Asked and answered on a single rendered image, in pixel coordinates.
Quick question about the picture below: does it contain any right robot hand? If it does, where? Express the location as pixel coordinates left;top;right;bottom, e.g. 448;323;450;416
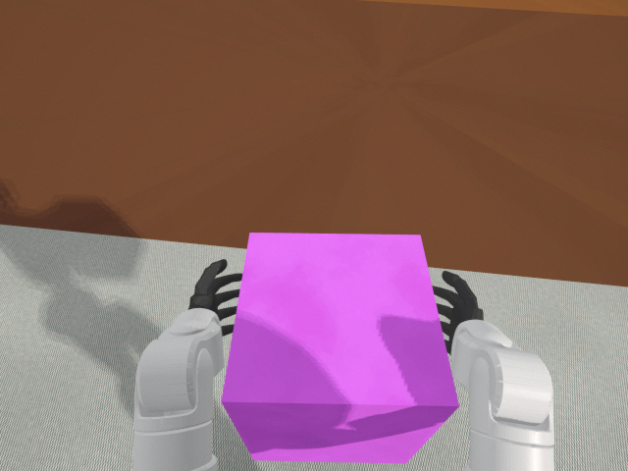
432;271;484;356

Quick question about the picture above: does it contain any left robot hand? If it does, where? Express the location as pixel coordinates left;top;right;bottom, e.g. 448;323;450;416
188;259;242;336

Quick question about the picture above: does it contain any left robot forearm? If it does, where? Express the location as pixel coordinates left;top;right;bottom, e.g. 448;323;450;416
131;308;225;471

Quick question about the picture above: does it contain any carton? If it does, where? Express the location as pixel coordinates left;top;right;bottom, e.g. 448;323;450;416
221;233;459;464

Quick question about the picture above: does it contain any right robot forearm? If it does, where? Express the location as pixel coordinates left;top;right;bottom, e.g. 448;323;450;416
451;320;554;471

